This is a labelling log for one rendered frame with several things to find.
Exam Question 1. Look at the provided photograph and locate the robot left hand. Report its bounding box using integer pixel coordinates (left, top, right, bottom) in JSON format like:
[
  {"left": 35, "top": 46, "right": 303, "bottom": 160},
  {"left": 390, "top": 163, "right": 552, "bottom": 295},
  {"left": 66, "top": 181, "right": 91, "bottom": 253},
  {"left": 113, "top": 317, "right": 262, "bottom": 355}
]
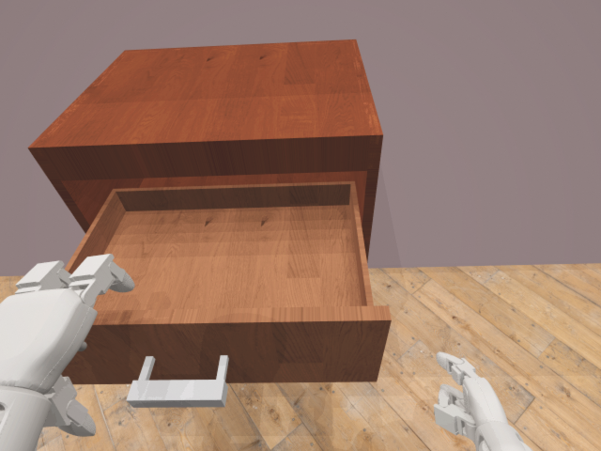
[{"left": 0, "top": 254, "right": 135, "bottom": 437}]

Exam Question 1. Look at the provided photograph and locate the left robot forearm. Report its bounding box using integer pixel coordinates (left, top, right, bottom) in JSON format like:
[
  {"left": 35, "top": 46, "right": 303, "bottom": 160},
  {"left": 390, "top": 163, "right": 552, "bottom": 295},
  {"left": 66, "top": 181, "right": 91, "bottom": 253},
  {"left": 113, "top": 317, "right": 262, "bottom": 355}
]
[{"left": 0, "top": 385, "right": 52, "bottom": 451}]

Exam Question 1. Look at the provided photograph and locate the robot right hand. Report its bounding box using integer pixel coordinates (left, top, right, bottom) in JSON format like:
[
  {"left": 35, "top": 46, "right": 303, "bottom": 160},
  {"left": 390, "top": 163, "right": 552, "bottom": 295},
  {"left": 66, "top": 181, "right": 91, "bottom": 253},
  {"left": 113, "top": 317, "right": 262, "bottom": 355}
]
[{"left": 434, "top": 352, "right": 509, "bottom": 444}]

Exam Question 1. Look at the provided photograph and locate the right robot forearm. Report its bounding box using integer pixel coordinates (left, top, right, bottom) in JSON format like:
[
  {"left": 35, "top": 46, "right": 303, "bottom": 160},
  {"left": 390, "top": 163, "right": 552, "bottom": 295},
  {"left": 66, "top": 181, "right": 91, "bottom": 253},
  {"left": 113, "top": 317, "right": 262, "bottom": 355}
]
[{"left": 475, "top": 421, "right": 533, "bottom": 451}]

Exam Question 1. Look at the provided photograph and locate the drawer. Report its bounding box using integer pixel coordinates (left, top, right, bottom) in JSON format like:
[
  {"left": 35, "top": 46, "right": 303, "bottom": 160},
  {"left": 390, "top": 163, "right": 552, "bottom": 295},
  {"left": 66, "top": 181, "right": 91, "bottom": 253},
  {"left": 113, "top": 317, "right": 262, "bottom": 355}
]
[{"left": 61, "top": 181, "right": 392, "bottom": 384}]

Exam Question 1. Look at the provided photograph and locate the handle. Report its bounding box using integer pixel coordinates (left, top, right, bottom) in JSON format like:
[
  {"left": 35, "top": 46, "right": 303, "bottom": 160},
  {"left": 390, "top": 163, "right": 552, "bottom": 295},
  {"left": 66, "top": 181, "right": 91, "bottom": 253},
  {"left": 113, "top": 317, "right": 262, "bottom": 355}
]
[{"left": 126, "top": 355, "right": 229, "bottom": 408}]

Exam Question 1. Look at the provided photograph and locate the cabinet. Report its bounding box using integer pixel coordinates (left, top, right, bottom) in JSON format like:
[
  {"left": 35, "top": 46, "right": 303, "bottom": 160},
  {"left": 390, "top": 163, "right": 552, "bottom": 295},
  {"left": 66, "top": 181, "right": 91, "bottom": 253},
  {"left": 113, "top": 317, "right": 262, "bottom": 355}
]
[{"left": 28, "top": 39, "right": 383, "bottom": 261}]

